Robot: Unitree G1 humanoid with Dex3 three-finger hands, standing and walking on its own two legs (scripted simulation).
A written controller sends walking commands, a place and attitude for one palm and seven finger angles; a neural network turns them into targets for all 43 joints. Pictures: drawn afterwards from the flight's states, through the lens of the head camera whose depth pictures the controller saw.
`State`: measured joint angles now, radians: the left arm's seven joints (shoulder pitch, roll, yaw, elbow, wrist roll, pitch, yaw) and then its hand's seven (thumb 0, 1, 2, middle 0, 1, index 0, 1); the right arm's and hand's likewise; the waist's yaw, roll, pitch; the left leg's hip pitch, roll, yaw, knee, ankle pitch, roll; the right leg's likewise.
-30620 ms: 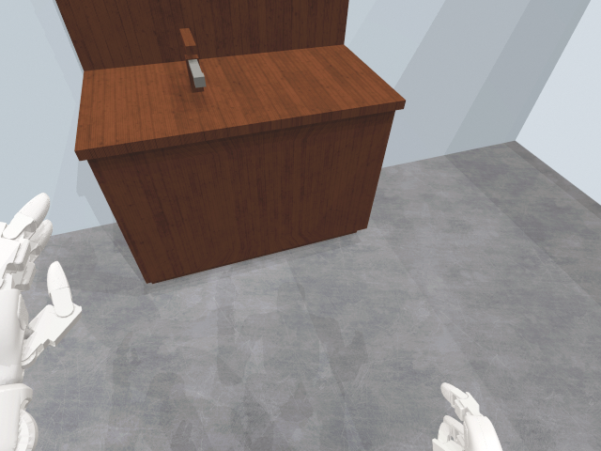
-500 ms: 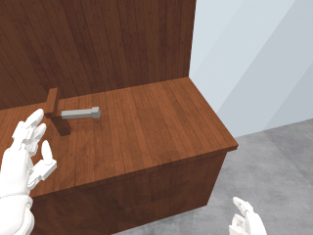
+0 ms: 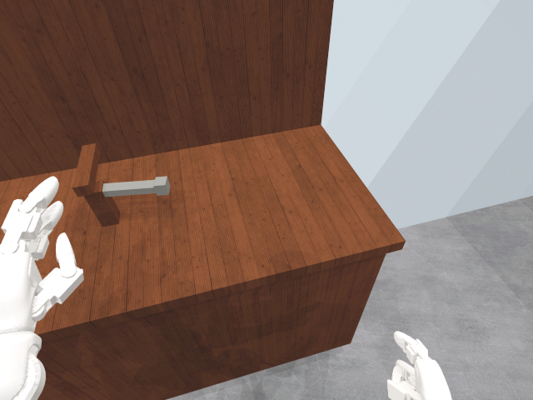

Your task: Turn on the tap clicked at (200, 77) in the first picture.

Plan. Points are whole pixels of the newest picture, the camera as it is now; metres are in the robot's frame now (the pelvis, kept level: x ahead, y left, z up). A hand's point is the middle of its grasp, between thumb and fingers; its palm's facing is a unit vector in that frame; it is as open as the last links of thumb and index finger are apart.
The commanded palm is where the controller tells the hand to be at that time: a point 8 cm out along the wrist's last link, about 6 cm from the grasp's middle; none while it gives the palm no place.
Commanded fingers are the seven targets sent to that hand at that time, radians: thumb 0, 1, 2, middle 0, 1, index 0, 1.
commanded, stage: step back with the hand held close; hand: left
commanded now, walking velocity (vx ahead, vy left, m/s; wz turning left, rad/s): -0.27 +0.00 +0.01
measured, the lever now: (162, 185) +0.50 +0.29 +0.02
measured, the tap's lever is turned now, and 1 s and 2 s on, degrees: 79 79 79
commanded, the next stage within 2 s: stop stepping back and stand still in 1.76 s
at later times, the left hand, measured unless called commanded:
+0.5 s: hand (44, 314) +0.16 +0.27 +0.15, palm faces +0.37 -0.82 -0.44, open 7.4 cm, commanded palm +0.11 +0.30 +0.17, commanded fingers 0.00 0.90 0.90 -0.20 -0.30 -0.20 -0.30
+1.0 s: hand (36, 323) +0.15 +0.27 +0.15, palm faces +0.38 -0.81 -0.44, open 7.4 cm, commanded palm +0.09 +0.31 +0.17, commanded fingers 0.00 0.90 0.90 -0.20 -0.30 -0.20 -0.30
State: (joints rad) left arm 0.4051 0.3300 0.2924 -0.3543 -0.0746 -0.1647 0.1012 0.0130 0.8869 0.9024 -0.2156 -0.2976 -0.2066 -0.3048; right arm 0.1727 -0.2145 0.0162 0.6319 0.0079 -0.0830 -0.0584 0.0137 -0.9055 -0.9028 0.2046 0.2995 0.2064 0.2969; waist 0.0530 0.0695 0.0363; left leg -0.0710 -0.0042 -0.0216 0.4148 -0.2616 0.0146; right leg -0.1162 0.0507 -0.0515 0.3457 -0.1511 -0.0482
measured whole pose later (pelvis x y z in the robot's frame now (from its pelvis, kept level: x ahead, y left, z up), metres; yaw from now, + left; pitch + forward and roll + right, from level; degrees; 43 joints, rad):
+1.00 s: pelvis -0.07 +0.03 -0.02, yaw -1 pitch +0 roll -1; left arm 0.47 0.39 0.38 -0.54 0.00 -0.22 0.15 0.01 0.89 0.90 -0.22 -0.30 -0.21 -0.30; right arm 0.19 -0.21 -0.01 0.57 0.00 -0.05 -0.06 0.01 -0.90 -0.90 0.21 0.30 0.21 0.30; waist 0.00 -0.02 0.06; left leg -0.40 -0.04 0.03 0.64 -0.25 0.06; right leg -0.45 0.01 -0.01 0.56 -0.12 0.00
